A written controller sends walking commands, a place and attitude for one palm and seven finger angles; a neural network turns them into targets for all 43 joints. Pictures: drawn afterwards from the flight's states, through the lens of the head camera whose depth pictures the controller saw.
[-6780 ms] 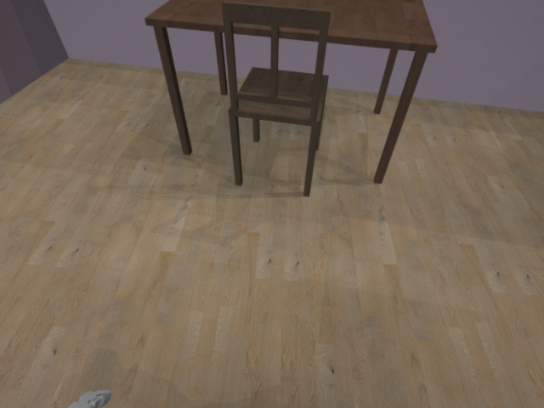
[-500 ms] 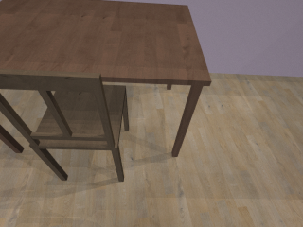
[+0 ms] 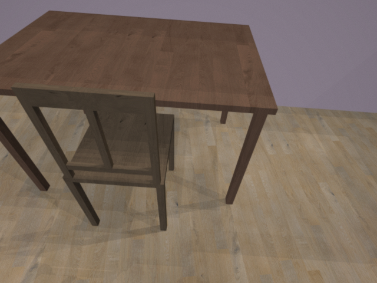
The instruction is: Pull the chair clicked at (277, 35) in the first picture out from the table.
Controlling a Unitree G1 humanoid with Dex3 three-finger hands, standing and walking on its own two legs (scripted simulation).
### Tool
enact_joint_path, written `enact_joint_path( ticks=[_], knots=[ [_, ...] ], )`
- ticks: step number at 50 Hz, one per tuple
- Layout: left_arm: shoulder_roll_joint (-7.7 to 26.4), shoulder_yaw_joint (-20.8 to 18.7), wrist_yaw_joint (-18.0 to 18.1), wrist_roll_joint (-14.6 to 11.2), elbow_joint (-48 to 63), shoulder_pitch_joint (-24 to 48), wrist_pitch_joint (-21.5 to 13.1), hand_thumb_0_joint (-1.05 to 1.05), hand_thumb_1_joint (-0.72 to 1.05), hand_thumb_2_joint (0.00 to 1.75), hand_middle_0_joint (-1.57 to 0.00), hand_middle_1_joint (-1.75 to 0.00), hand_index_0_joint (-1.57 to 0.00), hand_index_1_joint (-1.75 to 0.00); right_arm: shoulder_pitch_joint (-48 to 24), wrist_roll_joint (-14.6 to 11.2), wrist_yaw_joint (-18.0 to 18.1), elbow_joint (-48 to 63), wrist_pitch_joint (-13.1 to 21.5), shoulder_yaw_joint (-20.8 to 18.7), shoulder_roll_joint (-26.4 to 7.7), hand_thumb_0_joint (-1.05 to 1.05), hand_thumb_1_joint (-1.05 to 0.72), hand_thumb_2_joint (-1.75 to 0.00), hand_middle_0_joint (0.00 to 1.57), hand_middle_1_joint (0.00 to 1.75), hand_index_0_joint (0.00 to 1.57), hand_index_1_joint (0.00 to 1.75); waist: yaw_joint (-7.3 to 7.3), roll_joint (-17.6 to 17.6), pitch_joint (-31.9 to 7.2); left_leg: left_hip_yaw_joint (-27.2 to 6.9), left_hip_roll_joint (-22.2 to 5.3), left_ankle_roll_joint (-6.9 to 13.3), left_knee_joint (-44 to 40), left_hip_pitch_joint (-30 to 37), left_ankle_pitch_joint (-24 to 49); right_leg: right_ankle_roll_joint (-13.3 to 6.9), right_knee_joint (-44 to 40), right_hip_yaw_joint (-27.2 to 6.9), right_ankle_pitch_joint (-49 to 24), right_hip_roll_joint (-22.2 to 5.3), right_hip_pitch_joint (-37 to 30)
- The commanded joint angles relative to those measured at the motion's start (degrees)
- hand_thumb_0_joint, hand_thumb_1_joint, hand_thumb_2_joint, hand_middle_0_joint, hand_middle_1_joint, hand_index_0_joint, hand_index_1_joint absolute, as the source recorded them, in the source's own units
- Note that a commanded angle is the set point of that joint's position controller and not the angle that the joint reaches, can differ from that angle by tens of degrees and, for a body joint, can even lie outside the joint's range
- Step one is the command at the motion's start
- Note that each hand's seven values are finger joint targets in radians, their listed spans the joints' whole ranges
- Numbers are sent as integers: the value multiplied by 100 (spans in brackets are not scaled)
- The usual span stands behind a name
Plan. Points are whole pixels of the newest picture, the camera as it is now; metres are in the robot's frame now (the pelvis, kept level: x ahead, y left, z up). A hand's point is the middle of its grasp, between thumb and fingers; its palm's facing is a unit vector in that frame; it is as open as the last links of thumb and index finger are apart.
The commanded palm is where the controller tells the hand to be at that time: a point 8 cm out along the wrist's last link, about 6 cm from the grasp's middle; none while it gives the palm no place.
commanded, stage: look again from close up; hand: left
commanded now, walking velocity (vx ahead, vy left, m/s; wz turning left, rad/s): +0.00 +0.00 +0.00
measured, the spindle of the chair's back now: (100, 141) +0.53 +0.33 -0.08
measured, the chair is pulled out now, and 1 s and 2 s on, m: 0.00 0.00 0.00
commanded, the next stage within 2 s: shuffle to correct the standing spot in 1.34 s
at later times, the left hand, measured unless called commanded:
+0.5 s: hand out of the picture -0.05 +0.11 -0.18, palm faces +0.06 -0.99 -0.13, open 7.4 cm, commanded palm none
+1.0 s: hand out of the picture +0.00 +0.11 -0.18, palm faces +0.05 -0.99 -0.14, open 7.4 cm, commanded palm none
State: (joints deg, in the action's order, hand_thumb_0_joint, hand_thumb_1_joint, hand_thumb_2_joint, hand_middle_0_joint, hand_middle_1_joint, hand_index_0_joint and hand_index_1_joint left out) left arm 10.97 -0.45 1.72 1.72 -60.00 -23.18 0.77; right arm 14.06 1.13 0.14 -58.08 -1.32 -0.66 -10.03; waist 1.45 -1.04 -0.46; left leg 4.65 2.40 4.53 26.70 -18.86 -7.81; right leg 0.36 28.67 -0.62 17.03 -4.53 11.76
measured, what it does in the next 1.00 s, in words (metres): stands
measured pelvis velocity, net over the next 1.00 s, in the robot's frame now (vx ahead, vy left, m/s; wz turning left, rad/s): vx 0.02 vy -0.04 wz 0.00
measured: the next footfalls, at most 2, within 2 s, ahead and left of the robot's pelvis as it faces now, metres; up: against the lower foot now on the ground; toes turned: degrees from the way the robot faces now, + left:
none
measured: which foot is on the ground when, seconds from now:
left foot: down 0.00-1.00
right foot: down 0.00-1.00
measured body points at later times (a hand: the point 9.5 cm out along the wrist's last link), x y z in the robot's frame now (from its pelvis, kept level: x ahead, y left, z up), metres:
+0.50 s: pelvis -0.01 -0.03 +0.00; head -0.01 -0.02 +0.45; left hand -0.06 +0.17 -0.17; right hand -0.01 -0.25 -0.15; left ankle +0.08 +0.06 -0.73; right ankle -0.01 -0.18 -0.73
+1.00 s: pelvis +0.02 -0.04 +0.00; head +0.03 -0.03 +0.45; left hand +0.00 +0.16 -0.16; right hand +0.02 -0.26 -0.15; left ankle +0.08 +0.06 -0.73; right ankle -0.01 -0.18 -0.73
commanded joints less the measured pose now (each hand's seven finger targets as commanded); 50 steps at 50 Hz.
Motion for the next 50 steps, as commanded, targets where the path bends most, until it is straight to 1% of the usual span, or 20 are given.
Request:
enact_joint_path(
  ticks=[1,3,5,10,11,13,16,19,23,26,30,31,33,35,37,40,42,44,46,50],
  knots=[
    [347,5,18,12,89,-562,-121,0,90,90,-20,-30,-20,-30,180,-41,40,233,113,-180,-705,0,-90,-90,20,30,20,30,-121,-37,457,-1020,-789,-205,-1032,197,-2008,-227,-706,-207,847,12,760],
    [317,14,20,-6,58,-581,-143,0,90,90,-20,-30,-20,-30,240,-46,45,165,130,-164,-671,0,-90,-90,20,30,20,30,-153,42,417,-1008,-800,-203,-949,367,-1876,-203,-759,-264,853,-12,909],
    [285,27,21,-9,3,-630,-151,0,90,90,-20,-30,-20,-30,271,-57,47,109,134,-163,-645,0,-90,-90,20,30,20,30,-158,-2,482,-1036,-798,-207,-941,295,-1902,-186,-775,-278,893,3,938],
    [194,37,32,-11,-132,-814,-161,0,90,90,-20,-30,-20,-30,317,-64,60,0,155,-146,-589,0,-90,-90,20,30,20,30,-108,267,514,-1072,-837,-199,-1000,98,-2036,-165,-690,-220,727,50,797],
    [188,38,41,-2,-121,-825,-158,0,90,90,-20,-30,-20,-30,328,-68,62,-6,147,-147,-590,0,-90,-90,20,30,20,30,-110,174,594,-1086,-848,-192,-989,45,-2044,-167,-688,-215,710,71,796],
    [143,40,40,-7,-155,-848,-158,0,90,90,-20,-30,-20,-30,354,-63,66,-48,141,-135,-543,0,-90,-90,20,30,20,30,-94,155,666,-1052,-820,-210,-964,-55,-2072,-159,-745,-236,871,42,837],
    [130,27,48,-14,-167,-829,-163,0,90,90,-20,-30,-20,-30,453,-61,74,-108,138,-128,-486,0,-90,-90,20,30,20,30,-106,89,604,-1046,-792,-219,-893,0,-1958,-178,-767,-259,923,39,836],
    [95,14,49,-27,-159,-799,-163,0,90,90,-20,-30,-20,-30,506,-45,77,-141,121,-126,-403,0,-90,-90,20,30,20,30,-110,74,694,-986,-739,-250,-782,-45,-1892,-195,-845,-322,1141,11,978],
    [85,-5,51,-39,-105,-690,-181,0,90,90,-20,-30,-20,-30,627,-35,84,-192,133,-107,-306,0,-90,-90,20,30,20,30,-134,31,655,-909,-699,-267,-607,-7,-1626,-220,-887,-371,1103,-25,991],
    [74,-17,55,-50,-63,-609,-195,0,90,90,-20,-30,-20,-30,700,-40,92,-227,165,-89,-264,0,-90,-90,20,30,20,30,-141,89,570,-912,-724,-259,-562,63,-1416,-236,-829,-340,842,-17,884],
    [25,-23,58,-56,-55,-574,-194,0,90,90,-20,-30,-20,-30,717,-32,100,-262,173,-82,-234,0,-90,-90,20,30,20,30,-115,120,691,-969,-746,-256,-631,-59,-1470,-242,-783,-316,746,14,843],
    [39,-21,59,-54,-52,-568,-192,0,90,90,-20,-30,-20,-30,733,-35,100,-268,180,-82,-229,0,-90,-90,20,30,20,30,-110,221,645,-977,-757,-253,-656,-38,-1460,-243,-757,-297,659,22,774],
    [19,-23,57,-62,-61,-565,-209,0,90,90,-20,-30,-20,-30,729,-32,108,-277,200,-69,-207,0,-90,-90,20,30,20,30,-100,177,600,-937,-757,-251,-602,-1,-1261,-254,-754,-308,443,4,690],
    [21,-19,59,-67,-55,-504,-229,0,90,90,-20,-30,-20,-30,751,-40,109,-287,212,-64,-189,0,-90,-90,20,30,20,30,-119,14,562,-857,-734,-261,-499,85,-1000,-259,-801,-331,336,-36,656],
    [31,-23,65,-67,-34,-447,-228,0,90,90,-20,-30,-20,-30,765,-45,110,-306,225,-64,-164,0,-90,-90,20,30,20,30,-128,50,577,-827,-748,-269,-492,151,-871,-249,-794,-302,243,-40,659],
    [38,-17,67,-75,-43,-412,-242,0,90,90,-20,-30,-20,-30,763,-47,118,-326,243,-55,-183,0,-90,-90,20,30,20,30,-147,-2,453,-779,-746,-270,-419,322,-556,-249,-781,-317,-22,-47,563],
    [40,-21,72,-72,-45,-391,-240,0,90,90,-20,-30,-20,-30,742,-54,126,-345,261,-50,-185,0,-90,-90,20,30,20,30,-132,106,427,-783,-772,-256,-412,353,-363,-239,-731,-283,-264,-28,448],
    [33,-20,70,-75,-58,-383,-236,0,90,90,-20,-30,-20,-30,704,-54,130,-338,262,-44,-202,0,-90,-90,20,30,20,30,-123,85,486,-785,-777,-255,-447,342,-391,-232,-749,-261,-263,-37,435],
    [45,-22,74,-67,-82,-377,-235,0,90,90,-20,-30,-20,-30,693,-62,137,-339,270,-46,-227,0,-90,-90,20,30,20,30,-128,66,410,-772,-800,-244,-414,454,-183,-221,-728,-250,-441,-29,360],
    [49,-20,71,-71,-106,-347,-233,0,90,90,-20,-30,-20,-30,627,-59,146,-359,279,-38,-261,0,-90,-90,20,30,20,30,-128,131,403,-750,-806,-245,-438,528,-104,-208,-751,-251,-521,-41,298]
  ],
)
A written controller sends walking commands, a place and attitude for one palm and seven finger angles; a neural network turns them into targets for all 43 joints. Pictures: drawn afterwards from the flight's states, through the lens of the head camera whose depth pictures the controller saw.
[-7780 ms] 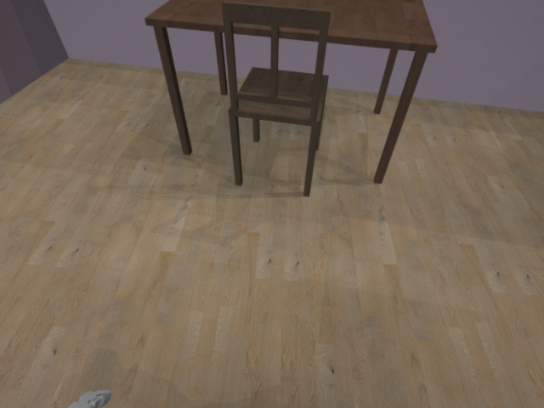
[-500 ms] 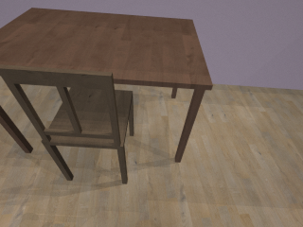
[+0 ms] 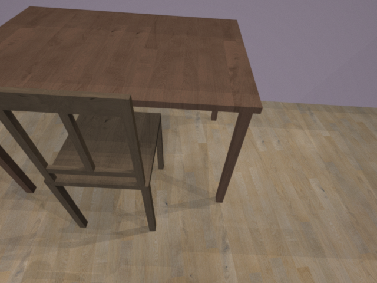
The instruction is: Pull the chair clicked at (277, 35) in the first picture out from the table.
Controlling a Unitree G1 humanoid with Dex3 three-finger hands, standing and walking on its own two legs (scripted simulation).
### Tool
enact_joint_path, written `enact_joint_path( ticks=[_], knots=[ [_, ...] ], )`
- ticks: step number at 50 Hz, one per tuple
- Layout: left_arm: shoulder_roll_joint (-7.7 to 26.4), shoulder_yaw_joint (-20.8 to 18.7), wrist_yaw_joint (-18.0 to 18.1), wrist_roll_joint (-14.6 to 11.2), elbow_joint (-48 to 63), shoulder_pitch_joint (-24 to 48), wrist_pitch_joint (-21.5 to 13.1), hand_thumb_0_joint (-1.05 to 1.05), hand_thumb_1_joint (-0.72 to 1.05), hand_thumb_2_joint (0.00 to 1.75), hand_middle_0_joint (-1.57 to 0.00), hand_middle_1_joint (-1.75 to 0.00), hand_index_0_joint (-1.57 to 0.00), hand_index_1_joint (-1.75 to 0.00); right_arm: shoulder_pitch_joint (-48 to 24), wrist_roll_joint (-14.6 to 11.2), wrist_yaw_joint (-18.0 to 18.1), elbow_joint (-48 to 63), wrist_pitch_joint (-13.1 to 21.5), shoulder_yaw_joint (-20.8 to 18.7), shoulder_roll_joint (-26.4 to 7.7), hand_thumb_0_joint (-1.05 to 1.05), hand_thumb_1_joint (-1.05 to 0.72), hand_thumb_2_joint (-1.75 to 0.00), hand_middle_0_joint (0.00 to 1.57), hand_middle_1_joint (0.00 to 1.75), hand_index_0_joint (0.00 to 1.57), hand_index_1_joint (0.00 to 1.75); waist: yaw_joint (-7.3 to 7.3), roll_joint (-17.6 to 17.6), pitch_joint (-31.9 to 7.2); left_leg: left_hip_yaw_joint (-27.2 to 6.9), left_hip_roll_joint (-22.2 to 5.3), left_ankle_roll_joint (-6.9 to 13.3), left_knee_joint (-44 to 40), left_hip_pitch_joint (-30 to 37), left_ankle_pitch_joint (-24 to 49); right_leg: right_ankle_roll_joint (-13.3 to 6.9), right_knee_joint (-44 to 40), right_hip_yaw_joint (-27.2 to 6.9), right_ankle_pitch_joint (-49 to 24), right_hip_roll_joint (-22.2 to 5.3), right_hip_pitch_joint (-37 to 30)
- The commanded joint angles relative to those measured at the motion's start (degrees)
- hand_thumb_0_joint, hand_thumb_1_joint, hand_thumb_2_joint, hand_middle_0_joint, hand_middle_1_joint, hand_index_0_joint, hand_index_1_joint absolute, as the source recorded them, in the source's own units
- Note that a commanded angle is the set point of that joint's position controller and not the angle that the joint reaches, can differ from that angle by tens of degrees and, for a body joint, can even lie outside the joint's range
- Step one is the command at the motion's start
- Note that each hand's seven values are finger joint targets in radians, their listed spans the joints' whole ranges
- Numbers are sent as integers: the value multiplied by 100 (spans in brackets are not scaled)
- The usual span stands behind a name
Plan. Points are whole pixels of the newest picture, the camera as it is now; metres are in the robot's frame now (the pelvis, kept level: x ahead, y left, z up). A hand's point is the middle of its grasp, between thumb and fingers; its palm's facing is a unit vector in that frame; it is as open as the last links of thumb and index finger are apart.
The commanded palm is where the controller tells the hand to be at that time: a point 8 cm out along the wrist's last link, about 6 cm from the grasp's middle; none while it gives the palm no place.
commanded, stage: look again from close up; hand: left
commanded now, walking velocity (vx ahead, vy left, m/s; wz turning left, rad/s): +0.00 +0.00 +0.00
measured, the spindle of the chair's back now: (79, 144) +0.51 +0.38 -0.09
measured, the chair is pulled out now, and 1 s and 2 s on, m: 0.00 0.00 0.00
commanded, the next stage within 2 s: shuffle to correct the standing spot in 0.34 s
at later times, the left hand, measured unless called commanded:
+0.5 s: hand out of the picture -0.01 +0.16 -0.18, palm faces +0.04 -0.99 -0.17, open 7.4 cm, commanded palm none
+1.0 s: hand out of the picture +0.04 +0.15 -0.18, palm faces +0.08 -0.98 -0.15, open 7.4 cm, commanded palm none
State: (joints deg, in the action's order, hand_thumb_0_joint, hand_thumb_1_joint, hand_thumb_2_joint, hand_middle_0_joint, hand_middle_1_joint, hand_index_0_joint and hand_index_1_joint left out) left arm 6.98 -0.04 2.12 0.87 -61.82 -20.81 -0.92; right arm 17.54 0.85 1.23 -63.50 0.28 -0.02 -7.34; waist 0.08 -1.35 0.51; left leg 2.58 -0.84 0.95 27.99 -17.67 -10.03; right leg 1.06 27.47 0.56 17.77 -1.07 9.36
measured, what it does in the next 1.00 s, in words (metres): lifts its right foot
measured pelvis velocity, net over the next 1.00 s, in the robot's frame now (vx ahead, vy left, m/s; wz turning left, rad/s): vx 0.10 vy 0.00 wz -0.01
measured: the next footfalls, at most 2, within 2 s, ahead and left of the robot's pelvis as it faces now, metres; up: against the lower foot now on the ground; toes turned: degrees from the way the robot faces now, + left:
right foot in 1.12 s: +0.16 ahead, -0.14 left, +0.00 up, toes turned -4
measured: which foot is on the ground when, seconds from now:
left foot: down 0.00-1.00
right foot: down 0.00-0.86, up 0.88-1.00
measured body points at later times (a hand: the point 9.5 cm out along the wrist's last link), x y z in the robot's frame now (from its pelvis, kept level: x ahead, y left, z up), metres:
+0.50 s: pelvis +0.02 +0.00 +0.00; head +0.02 +0.01 +0.45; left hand -0.01 +0.21 -0.16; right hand +0.02 -0.23 -0.15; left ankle +0.05 +0.11 -0.74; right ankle -0.03 -0.13 -0.74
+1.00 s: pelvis +0.10 +0.00 +0.00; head +0.12 +0.01 +0.45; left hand +0.04 +0.20 -0.17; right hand +0.12 -0.23 -0.15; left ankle +0.08 +0.09 -0.74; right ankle +0.04 -0.13 -0.71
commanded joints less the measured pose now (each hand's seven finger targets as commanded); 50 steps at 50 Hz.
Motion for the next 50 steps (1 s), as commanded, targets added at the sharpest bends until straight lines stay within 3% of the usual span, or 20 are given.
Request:
enact_joint_path(
  ticks=[1,9,14,22,24,27,30,33,36,37,39,40,41,42,43,44,45,46,47,50],
  knots=[
    [484,-61,32,20,83,-582,-64,0,90,90,-20,-30,-20,-30,278,-38,37,189,123,-107,-544,0,-90,-90,20,30,20,30,18,119,285,-531,-494,118,-544,427,235,-271,-626,-354,-674,-392,495],
    [487,-61,18,19,33,-523,-42,0,90,90,-20,-30,-20,-30,167,-26,40,192,110,-104,-615,0,-90,-90,20,30,20,30,21,208,405,-590,-512,114,-729,461,-58,-254,-683,-319,-516,-382,513],
    [524,-61,16,18,35,-492,-53,0,90,90,-20,-30,-20,-30,161,-29,46,198,133,-102,-668,0,-90,-90,20,30,20,30,21,114,191,-549,-521,128,-631,646,389,-242,-677,-324,-763,-407,374],
    [556,-58,19,21,12,-450,-36,0,90,90,-20,-30,-20,-30,129,-24,47,163,128,-84,-702,0,-90,-90,20,30,20,30,20,136,306,-525,-534,123,-677,680,482,-233,-707,-320,-767,-410,383],
    [530,-70,-3,32,-31,-500,-19,0,90,90,-20,-30,-20,-30,209,-8,34,109,89,-89,-697,0,-90,-90,20,30,20,30,5,116,332,-546,-511,128,-708,625,-457,-274,-631,-266,-20,-357,431],
    [523,-113,-66,73,-4,-581,18,0,90,90,-20,-30,-20,-30,228,23,-5,142,26,-166,-811,0,-90,-90,20,30,20,30,29,355,598,-805,-605,233,-1040,280,-2072,-335,-443,-167,1047,-241,743],
    [492,-149,-111,83,14,-699,6,0,90,90,-20,-30,-20,-30,210,38,-20,213,20,-204,-828,0,-90,-90,20,30,20,30,87,425,821,-875,-618,304,-1040,-63,-2483,-399,-335,-201,1247,-201,823],
    [541,-188,-121,75,4,-838,-49,0,90,90,-20,-30,-20,-30,212,28,-33,306,69,-202,-695,0,-90,-90,20,30,20,30,135,-7,829,-628,-430,286,-456,-267,-1952,-535,-555,-549,1212,-379,645],
    [793,-288,-83,51,-88,-1154,-102,0,90,90,-20,-30,-20,-30,3,27,-66,468,155,-146,-430,0,-90,-90,20,30,20,30,226,-895,779,225,24,121,886,-954,-1043,-844,-1054,-1315,620,-967,-130],
    [853,-319,-64,49,-115,-1266,-133,0,90,90,-20,-30,-20,-30,-191,48,-83,550,194,-140,-391,0,-90,-90,20,30,20,30,293,-1077,838,396,37,83,1307,-1319,-1089,-989,-1120,-1583,-132,-1248,-421],
    [748,-313,-11,90,-166,-1399,-169,0,90,90,-20,-30,-20,-30,-398,50,-64,663,230,-110,-364,0,-90,-90,20,30,20,30,326,-960,868,343,-64,54,1433,-1556,-1415,-1130,-744,-1404,-2771,-1384,-884],
    [695,-290,27,105,-167,-1331,-158,0,90,90,-20,-30,-20,-30,-272,23,-32,610,231,-96,-333,0,-90,-90,20,30,20,30,226,-718,729,350,-94,49,936,-1182,-1273,-1056,-304,-1070,-4085,-1281,-966],
    [644,-256,48,86,-116,-1120,-129,0,90,90,-20,-30,-20,-30,166,-4,10,426,234,-92,-327,0,-90,-90,20,30,20,30,-37,-449,546,393,-61,78,206,-218,-226,-798,321,-549,-5043,-986,-596],
    [573,-205,69,31,-23,-945,-108,0,90,90,-20,-30,-20,-30,848,-7,63,185,267,-118,-528,0,-90,-90,20,30,20,30,-291,-93,69,50,-338,245,140,1097,2379,-441,1162,-71,-4751,-504,19],
    [403,-138,98,-78,47,-864,-121,0,90,90,-20,-30,-20,-30,1346,-5,158,47,270,-179,-873,0,-90,-90,20,30,20,30,-404,631,-396,-731,-1164,731,419,2265,4968,-146,1760,217,-2824,-171,972],
    [291,-80,143,-107,141,-655,-129,0,90,90,-20,-30,-20,-30,1518,-57,191,-49,248,-166,-885,0,-90,-90,20,30,20,30,-382,1252,-410,-1225,-1803,1192,-35,2411,6905,-81,2408,130,916,16,1357],
    [366,-138,140,-74,108,-586,-62,0,90,90,-20,-30,-20,-30,1121,-80,242,-81,231,-107,-858,0,-90,-90,20,30,20,30,-175,1319,-123,-1074,-1905,1305,-244,2043,6983,-94,2589,-212,1663,-181,1374],
    [567,-182,118,-36,177,-397,-33,0,90,90,-20,-30,-20,-30,666,-93,253,79,229,-139,-1006,0,-90,-90,20,30,20,30,-89,1067,332,-935,-1854,1291,-392,1499,6364,-109,2358,-226,1654,-294,1308],
    [494,-182,104,-10,206,-307,7,0,90,90,-20,-30,-20,-30,405,-62,242,180,219,-176,-970,0,-90,-90,20,30,20,30,-31,923,551,-734,-1737,1170,-550,1176,5609,-90,2068,-156,1472,-367,1214],
    [156,-144,77,13,89,-583,138,0,90,90,-20,-30,-20,-30,100,-36,206,326,127,-172,-814,0,-90,-90,20,30,20,30,110,761,270,-397,-1423,898,-528,1027,4620,-4,1332,188,440,-287,833]
  ],
)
